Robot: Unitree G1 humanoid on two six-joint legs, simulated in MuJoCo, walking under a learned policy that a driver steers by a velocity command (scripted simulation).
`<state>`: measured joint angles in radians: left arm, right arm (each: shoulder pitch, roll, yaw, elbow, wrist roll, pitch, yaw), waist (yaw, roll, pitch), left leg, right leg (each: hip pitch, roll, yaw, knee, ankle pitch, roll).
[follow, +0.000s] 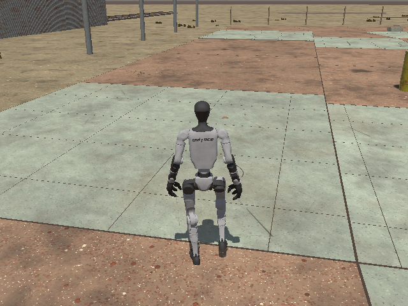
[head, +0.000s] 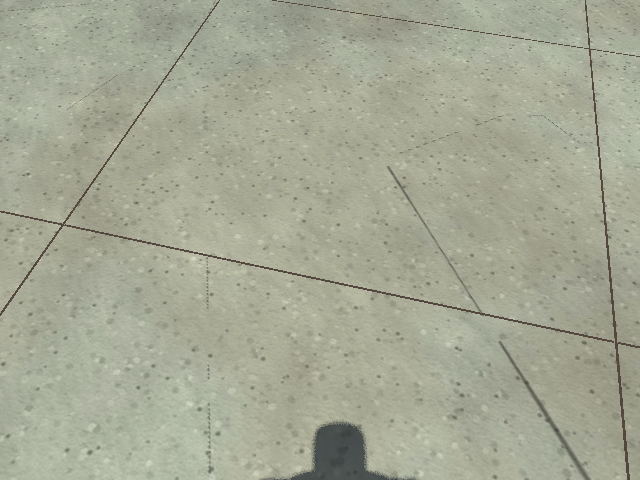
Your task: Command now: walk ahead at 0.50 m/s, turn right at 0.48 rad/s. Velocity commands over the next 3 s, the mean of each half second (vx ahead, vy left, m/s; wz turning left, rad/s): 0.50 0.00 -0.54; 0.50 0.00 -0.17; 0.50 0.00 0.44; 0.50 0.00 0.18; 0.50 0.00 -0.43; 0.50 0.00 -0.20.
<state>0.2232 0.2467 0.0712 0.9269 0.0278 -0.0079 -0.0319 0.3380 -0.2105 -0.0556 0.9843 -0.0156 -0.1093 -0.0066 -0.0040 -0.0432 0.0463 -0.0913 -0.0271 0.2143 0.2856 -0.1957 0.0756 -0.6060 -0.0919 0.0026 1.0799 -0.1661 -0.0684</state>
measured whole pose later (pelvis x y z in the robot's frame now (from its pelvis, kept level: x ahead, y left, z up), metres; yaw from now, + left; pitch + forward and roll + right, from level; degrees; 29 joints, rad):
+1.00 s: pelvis +0.55 -0.12 -0.01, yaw -21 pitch +0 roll +0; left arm 0.29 0.26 0.04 0.89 0.04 -0.07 -0.01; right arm 0.25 -0.26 -0.05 0.87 -0.01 -0.06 0.02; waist 0.01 -0.02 0.05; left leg -0.28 -0.08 0.05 0.43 -0.16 0.09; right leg -0.36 0.02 0.02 1.15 -0.32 -0.07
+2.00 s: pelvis +1.03 -0.21 -0.01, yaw +0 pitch +1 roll -1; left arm 0.39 0.23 0.04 0.93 0.01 -0.05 -0.01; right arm 0.16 -0.23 -0.03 0.80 -0.03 -0.06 0.01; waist 0.05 -0.01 0.04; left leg -0.30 -0.02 0.10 0.49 -0.20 0.07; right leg -0.33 -0.04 -0.01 1.09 -0.37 -0.06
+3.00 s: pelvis +1.56 -0.32 -0.03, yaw -21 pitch +1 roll -1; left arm 0.40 0.27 0.05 0.94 0.03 -0.06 0.01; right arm 0.11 -0.25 -0.03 0.77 -0.03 -0.05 0.02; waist 0.03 -0.01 0.04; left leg -0.46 -0.03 0.07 0.55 -0.09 0.10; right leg 0.09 0.08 0.01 0.46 -0.44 -0.08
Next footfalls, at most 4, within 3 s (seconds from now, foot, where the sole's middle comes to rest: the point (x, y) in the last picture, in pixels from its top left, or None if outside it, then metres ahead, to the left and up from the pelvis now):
0.28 right None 0.29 -0.11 -0.78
0.84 left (361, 405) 0.65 -0.09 -0.78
1.36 right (464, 332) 0.85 -0.35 -0.78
1.88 left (372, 248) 1.11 -0.14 -0.78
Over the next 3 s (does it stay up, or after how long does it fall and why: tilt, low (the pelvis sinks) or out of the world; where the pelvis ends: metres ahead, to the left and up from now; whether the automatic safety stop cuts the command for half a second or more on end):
stays up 1.56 -0.32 -0.03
